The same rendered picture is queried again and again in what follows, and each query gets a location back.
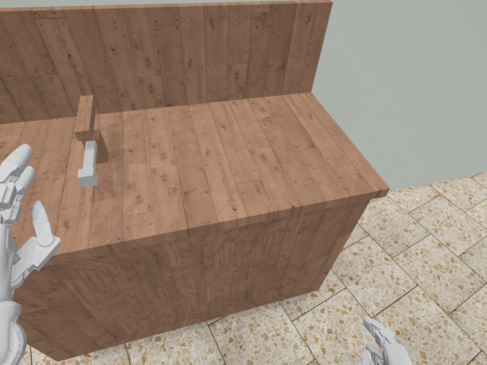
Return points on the left robot forearm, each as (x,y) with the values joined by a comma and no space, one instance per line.
(13,339)

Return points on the robot right hand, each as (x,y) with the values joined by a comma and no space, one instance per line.
(393,352)

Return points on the robot left hand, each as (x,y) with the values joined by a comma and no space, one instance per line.
(15,179)

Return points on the tap lever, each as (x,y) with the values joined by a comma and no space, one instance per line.
(88,176)

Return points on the counter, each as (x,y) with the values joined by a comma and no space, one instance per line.
(223,183)

